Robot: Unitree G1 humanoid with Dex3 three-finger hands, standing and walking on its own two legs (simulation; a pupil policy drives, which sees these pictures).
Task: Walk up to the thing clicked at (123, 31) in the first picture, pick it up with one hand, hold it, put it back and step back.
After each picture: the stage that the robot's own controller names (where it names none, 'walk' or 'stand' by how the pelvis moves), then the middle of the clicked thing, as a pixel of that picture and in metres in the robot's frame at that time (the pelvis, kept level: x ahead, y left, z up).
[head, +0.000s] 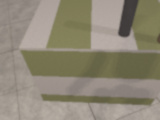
stand; (127, 15) +0.80 -0.21 +0.00
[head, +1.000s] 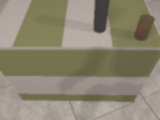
sink last; (101, 9) +0.75 -0.04 +0.03
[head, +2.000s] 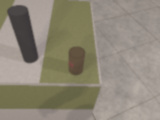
rise first; (25, 37) +0.55 +0.26 +0.03
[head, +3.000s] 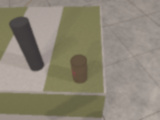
stand; (29, 47) +0.53 +0.27 +0.03
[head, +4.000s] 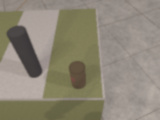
stand; (27, 54) +0.51 +0.27 +0.00
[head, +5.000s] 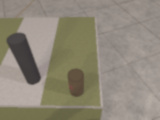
stand; (26, 61) +0.49 +0.27 +0.00
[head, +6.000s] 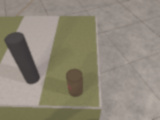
stand; (24, 61) +0.49 +0.28 +0.00
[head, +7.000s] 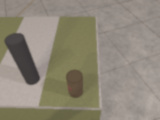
stand; (24, 61) +0.48 +0.28 +0.00
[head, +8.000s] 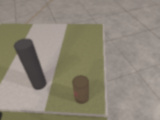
rise first; (32, 66) +0.47 +0.27 +0.00
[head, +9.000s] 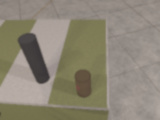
go down; (36, 61) +0.50 +0.26 +0.00
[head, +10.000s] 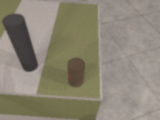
go down; (23, 46) +0.52 +0.25 +0.03
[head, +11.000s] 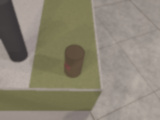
go down; (10, 32) +0.51 +0.25 +0.07
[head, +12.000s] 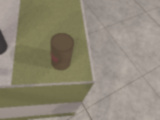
close in; out of the picture +0.50 +0.26 +0.10
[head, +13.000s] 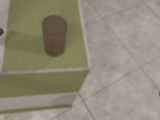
close; out of the picture +0.54 +0.26 +0.12
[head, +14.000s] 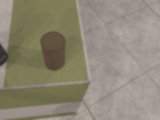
lift; out of the picture +0.46 +0.25 +0.11
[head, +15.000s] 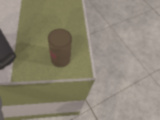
lift; out of the picture +0.45 +0.24 +0.11
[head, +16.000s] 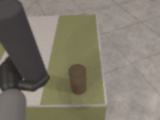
lift; (24, 53) +0.33 +0.17 +0.22
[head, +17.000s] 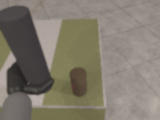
hold; (30, 57) +0.33 +0.17 +0.20
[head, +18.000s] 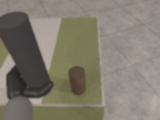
hold; (29, 61) +0.33 +0.17 +0.19
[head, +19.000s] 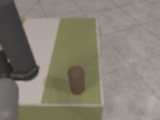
crouch; (16, 45) +0.38 +0.21 +0.21
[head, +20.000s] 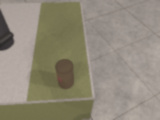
lower; out of the picture +0.49 +0.25 +0.22
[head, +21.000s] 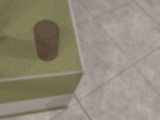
lower; out of the picture +0.52 +0.26 +0.12
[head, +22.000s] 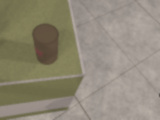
lower; out of the picture +0.51 +0.27 +0.12
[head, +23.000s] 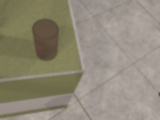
lower; out of the picture +0.52 +0.26 +0.12
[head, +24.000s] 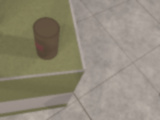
lower; out of the picture +0.52 +0.27 +0.12
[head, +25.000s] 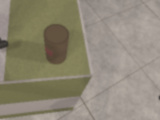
open; out of the picture +0.51 +0.25 +0.11
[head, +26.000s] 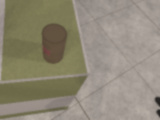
sink last; out of the picture +0.51 +0.26 +0.11
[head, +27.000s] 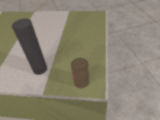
stand; (32, 49) +0.51 +0.26 +0.06
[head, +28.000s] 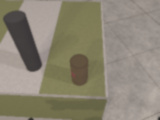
stand; (26, 45) +0.50 +0.25 +0.06
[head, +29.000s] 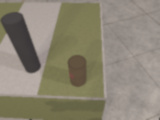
stand; (24, 46) +0.49 +0.26 +0.07
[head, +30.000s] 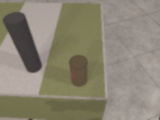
stand; (25, 46) +0.50 +0.25 +0.07
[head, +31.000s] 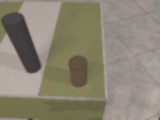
stand; (24, 47) +0.49 +0.26 +0.07
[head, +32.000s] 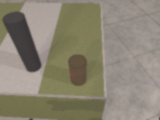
stand; (25, 45) +0.50 +0.26 +0.07
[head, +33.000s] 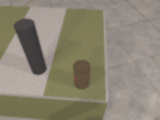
stand; (32, 50) +0.50 +0.25 +0.03
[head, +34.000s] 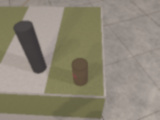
walk; (32, 50) +0.52 +0.25 +0.01
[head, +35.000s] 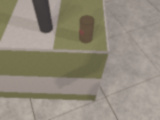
walk; (41, 7) +0.70 +0.21 +0.02
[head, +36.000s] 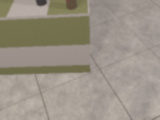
walk; out of the picture +1.01 +0.34 +0.03
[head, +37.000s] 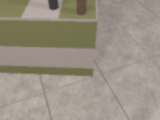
stand; out of the picture +1.09 +0.26 +0.01
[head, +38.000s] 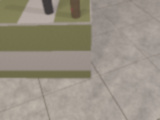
stand; out of the picture +1.10 +0.28 +0.00
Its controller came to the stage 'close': yes
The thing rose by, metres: 0.20
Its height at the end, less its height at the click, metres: +0.00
